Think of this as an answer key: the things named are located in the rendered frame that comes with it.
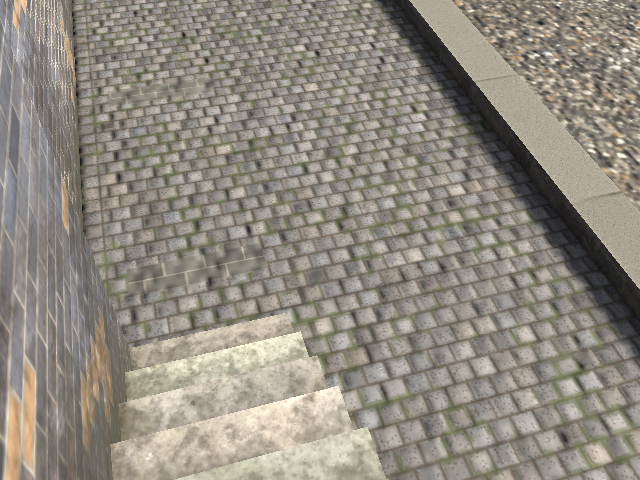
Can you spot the stairs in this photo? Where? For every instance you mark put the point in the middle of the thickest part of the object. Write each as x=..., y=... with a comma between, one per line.
x=241, y=402

